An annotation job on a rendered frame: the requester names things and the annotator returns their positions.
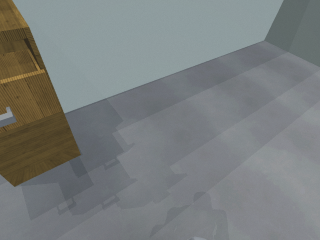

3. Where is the drawer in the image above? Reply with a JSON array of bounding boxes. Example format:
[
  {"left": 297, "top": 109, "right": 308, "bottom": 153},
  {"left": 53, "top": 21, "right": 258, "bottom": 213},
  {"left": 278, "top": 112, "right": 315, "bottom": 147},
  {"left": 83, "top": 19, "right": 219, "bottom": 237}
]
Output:
[{"left": 0, "top": 49, "right": 61, "bottom": 134}]

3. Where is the cabinet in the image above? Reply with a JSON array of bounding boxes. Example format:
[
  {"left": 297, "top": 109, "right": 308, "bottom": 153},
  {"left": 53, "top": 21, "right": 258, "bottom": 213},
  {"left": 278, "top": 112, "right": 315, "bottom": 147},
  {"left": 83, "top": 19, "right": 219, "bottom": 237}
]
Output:
[{"left": 0, "top": 0, "right": 81, "bottom": 187}]

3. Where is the handle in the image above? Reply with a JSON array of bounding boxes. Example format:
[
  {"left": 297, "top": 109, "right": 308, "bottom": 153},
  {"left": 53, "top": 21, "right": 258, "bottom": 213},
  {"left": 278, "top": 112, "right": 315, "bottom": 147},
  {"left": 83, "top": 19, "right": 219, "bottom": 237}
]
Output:
[{"left": 0, "top": 107, "right": 17, "bottom": 128}]

